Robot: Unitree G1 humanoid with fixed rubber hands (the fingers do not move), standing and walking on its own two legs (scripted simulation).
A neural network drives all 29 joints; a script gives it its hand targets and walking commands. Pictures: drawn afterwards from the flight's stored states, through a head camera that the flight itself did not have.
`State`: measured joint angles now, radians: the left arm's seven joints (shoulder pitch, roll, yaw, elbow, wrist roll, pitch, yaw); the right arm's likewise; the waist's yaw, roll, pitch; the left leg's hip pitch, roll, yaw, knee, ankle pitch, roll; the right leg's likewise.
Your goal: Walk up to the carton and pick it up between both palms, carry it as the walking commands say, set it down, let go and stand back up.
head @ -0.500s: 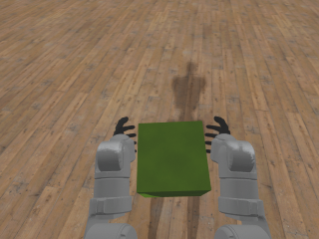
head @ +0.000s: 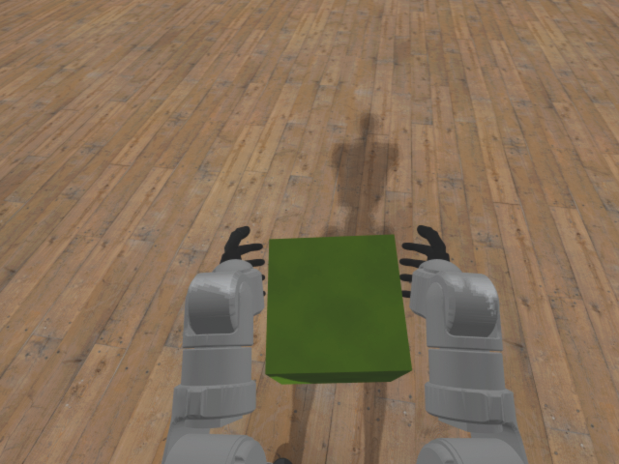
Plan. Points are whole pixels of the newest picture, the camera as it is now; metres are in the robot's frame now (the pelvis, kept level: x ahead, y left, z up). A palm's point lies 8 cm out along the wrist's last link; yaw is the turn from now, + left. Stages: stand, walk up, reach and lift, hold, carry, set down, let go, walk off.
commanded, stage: carry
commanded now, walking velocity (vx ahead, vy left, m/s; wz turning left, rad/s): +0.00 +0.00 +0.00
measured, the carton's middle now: (333, 314) +0.32 -0.01 -0.01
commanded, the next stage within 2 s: none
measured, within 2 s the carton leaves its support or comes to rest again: neither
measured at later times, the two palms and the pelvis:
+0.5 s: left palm (227, 267) +0.33 +0.13 +0.10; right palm (421, 266) +0.33 -0.12 +0.10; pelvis +0.02 +0.01 +0.00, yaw +0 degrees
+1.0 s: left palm (241, 243) +0.37 +0.12 +0.09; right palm (426, 244) +0.36 -0.13 +0.10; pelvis +0.06 +0.00 +0.00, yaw +0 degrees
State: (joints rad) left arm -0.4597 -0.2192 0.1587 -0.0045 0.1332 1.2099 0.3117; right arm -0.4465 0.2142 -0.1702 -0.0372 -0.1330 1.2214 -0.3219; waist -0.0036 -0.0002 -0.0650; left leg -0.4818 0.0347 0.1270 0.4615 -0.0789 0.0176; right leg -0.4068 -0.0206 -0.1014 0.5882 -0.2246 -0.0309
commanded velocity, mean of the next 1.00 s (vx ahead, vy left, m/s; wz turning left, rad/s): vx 0.00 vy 0.00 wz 0.00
